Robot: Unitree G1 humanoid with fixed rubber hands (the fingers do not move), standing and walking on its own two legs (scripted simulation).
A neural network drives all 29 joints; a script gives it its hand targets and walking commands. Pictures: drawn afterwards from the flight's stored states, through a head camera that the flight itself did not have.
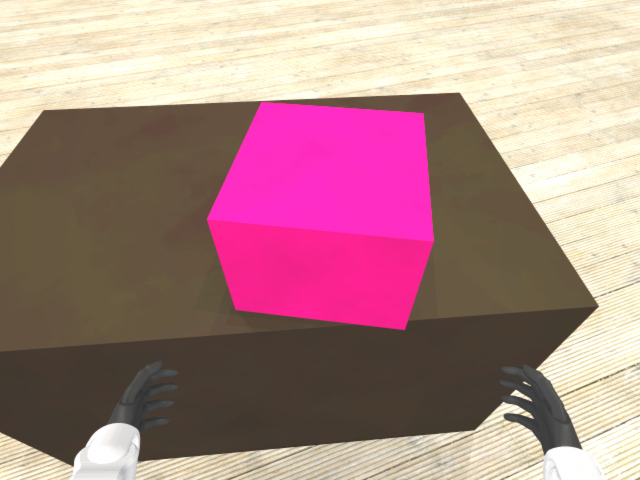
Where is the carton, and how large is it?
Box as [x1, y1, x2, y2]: [207, 102, 433, 329]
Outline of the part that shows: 261,102 207,218 235,309 404,329 433,242 423,113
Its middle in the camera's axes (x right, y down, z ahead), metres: +0.01 -0.04 +0.63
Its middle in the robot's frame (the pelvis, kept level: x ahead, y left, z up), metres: +0.51 +0.00 +0.03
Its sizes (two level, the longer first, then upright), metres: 0.282 0.272 0.210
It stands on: a pedestal, 0.69 m high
